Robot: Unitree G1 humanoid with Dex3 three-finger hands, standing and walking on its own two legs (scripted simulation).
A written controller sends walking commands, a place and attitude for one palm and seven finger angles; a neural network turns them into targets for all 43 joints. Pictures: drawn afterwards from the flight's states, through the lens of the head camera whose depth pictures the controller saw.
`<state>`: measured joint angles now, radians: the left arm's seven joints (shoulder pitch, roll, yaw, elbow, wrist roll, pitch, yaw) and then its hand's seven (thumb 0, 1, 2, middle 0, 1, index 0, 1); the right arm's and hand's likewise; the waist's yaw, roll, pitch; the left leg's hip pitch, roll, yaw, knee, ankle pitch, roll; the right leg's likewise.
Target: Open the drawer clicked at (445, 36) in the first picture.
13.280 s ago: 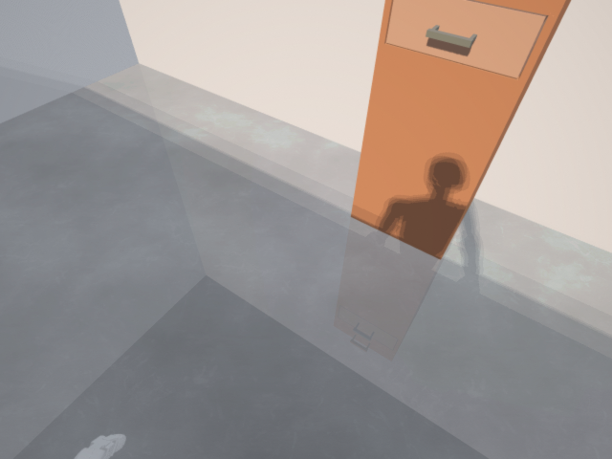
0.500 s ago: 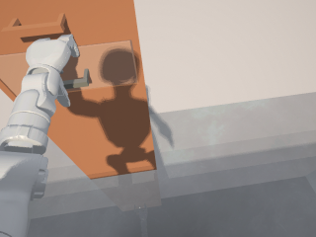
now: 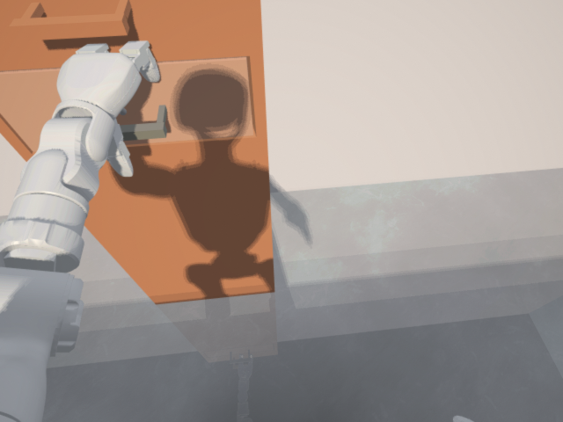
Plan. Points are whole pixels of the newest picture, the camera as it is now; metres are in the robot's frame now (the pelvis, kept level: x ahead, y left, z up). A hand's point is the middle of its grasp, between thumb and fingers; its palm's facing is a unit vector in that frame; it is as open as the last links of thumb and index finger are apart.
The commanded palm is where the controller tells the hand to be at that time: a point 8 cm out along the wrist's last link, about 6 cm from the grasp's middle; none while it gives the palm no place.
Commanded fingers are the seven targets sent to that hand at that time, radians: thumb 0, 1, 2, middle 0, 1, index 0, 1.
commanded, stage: move the hooked fingers above the handle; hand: left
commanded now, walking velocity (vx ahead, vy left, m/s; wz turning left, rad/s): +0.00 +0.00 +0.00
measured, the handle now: (127, 123) +0.54 +0.23 +0.10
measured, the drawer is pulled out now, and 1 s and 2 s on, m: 0.00 0.00 0.00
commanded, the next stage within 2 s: lower the fingers behind the handle in 0.76 s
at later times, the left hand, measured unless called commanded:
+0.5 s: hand (95, 136) +0.47 +0.24 +0.15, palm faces -0.05 +0.01 -1.00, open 13.8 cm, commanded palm +0.47 +0.25 +0.22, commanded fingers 0.00 -0.50 0.30 -0.30 -1.20 -0.30 -1.20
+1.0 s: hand (112, 133) +0.48 +0.22 +0.14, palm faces -0.06 -0.02 -1.00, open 13.8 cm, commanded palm +0.47 +0.24 +0.21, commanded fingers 0.00 -0.50 0.30 -0.30 -1.20 -0.30 -1.20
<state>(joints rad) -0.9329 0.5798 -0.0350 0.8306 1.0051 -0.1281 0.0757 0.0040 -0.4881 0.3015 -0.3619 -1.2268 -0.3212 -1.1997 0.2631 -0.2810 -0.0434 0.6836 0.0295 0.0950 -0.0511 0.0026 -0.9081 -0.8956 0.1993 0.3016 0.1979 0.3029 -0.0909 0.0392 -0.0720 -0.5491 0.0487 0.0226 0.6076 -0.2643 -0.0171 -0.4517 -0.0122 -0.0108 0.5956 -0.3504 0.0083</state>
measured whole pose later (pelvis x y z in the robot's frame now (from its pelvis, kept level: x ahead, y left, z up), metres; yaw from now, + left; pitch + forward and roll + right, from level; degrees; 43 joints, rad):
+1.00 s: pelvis +0.00 +0.00 +0.00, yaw +0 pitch +10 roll +0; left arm -0.89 0.57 -0.07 0.86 0.99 -0.10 -0.07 0.00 -0.49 0.30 -0.32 -1.20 -0.32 -1.21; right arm 0.31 -0.24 -0.02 0.67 0.04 0.12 -0.06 0.00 -0.91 -0.89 0.20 0.30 0.20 0.30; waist -0.08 0.05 -0.08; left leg -0.50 0.04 0.03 0.60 -0.27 -0.01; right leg -0.40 -0.02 -0.01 0.59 -0.35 0.01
